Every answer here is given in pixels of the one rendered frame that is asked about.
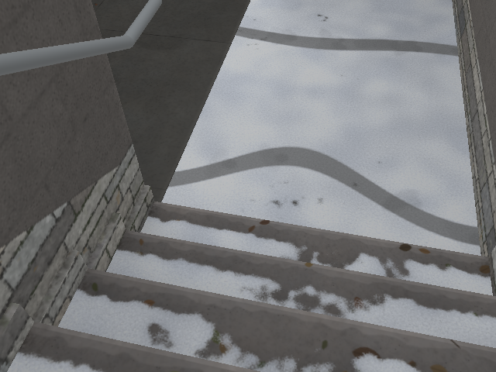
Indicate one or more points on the stairs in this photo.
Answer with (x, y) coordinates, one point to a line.
(204, 291)

